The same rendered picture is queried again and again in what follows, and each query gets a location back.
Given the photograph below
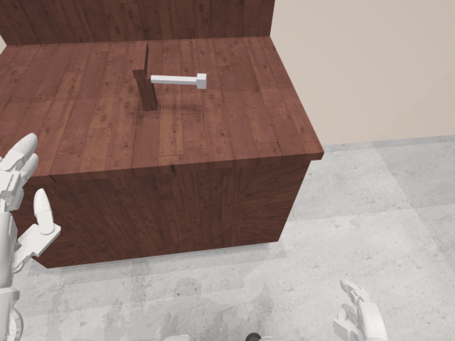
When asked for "robot left hand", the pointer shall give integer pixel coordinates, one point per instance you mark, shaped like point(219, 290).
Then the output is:
point(16, 168)

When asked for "counter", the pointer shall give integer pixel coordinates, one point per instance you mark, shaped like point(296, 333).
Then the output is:
point(132, 168)

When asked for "robot right hand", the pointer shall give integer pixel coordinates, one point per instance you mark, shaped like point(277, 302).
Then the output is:
point(363, 323)

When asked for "tap lever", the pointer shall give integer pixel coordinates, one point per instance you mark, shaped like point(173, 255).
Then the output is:
point(200, 80)

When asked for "left robot forearm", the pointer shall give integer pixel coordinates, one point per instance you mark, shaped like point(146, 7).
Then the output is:
point(11, 321)

